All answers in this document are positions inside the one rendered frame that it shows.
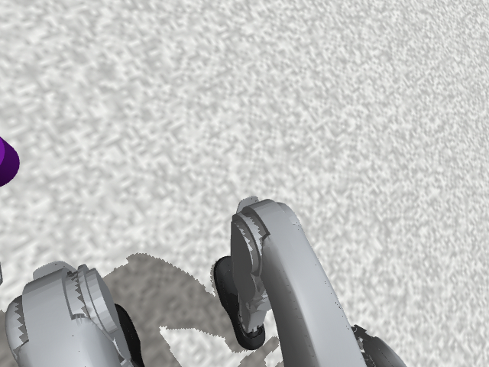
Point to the right robot hand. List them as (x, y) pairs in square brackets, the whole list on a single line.
[(376, 352)]

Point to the left robot foot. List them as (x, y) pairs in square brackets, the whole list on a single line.
[(134, 344)]

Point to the tin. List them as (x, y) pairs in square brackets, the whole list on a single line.
[(9, 162)]

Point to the right robot foot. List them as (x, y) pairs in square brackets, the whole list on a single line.
[(228, 295)]

